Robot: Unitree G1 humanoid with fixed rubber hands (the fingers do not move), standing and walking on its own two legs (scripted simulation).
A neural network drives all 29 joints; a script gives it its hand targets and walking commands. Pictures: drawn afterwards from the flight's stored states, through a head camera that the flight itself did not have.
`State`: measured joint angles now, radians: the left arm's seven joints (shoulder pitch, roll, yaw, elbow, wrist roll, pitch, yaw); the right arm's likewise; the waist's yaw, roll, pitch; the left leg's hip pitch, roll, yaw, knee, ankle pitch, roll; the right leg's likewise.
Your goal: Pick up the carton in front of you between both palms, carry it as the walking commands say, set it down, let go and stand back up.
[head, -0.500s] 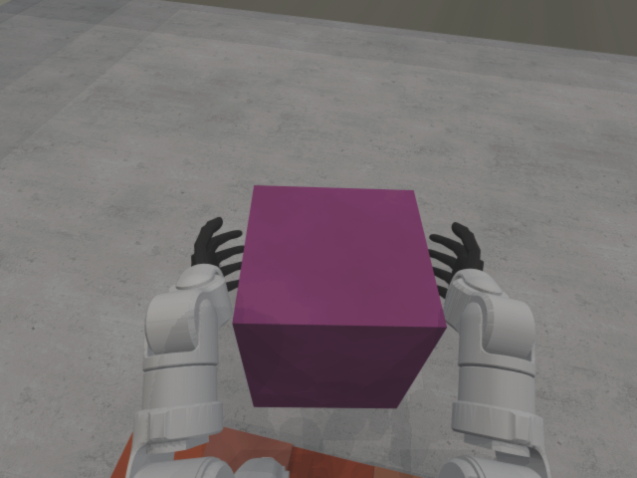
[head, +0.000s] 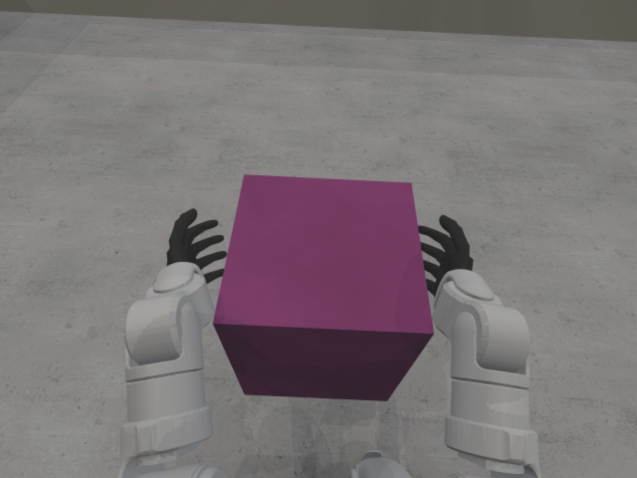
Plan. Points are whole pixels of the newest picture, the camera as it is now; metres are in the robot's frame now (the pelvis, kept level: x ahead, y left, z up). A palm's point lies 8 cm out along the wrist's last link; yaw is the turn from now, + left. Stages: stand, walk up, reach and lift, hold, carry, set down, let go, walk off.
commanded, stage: carry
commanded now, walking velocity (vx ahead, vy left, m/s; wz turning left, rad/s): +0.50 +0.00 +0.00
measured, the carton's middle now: (321, 297) +0.36 -0.02 +0.01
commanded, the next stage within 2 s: none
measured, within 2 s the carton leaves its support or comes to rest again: neither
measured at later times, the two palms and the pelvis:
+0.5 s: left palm (226, 168) +0.59 +0.12 +0.04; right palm (406, 158) +0.61 -0.19 +0.03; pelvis +0.27 -0.04 -0.04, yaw +0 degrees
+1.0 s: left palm (240, 69) +0.89 +0.11 +0.05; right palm (387, 70) +0.87 -0.20 +0.06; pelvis +0.55 -0.04 -0.04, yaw -1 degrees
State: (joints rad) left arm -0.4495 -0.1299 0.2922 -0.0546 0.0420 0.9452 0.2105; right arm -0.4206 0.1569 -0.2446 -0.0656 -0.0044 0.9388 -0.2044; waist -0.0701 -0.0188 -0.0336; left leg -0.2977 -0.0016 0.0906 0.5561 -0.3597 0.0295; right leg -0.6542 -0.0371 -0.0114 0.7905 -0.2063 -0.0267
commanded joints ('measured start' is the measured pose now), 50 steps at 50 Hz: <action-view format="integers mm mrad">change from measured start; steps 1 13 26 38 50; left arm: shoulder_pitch -450 -504 -501 -545 -384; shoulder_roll -685 -716 -697 -843 -676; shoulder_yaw -563 -650 -667 -599 -605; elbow -41 -108 -82 39 -77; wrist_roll -98 -186 -194 -111 -138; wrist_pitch -10 15 -59 -35 2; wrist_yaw -1 -34 -23 -31 -9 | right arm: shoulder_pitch -553 -424 -460 -639 -377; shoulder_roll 703 728 662 798 668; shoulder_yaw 639 550 542 599 612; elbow -115 30 -32 -25 -102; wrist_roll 170 83 66 119 119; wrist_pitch -21 44 -48 -43 0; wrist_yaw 8 -1 -18 37 7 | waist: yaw -7 123 156 28 15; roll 116 -15 -78 79 150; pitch -386 -377 -355 -374 -337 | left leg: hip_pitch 317 -465 -352 310 405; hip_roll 182 45 24 311 213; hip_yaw -154 -123 -17 -405 -97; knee -68 658 125 -253 -217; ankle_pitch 551 -64 237 330 623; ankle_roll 125 -12 17 161 100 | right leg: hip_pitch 99 730 734 -43 146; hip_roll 14 -252 -172 -43 36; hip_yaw -46 436 147 24 -162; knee -239 -449 -380 307 -310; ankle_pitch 241 125 479 -160 120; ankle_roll -6 -199 -164 7 2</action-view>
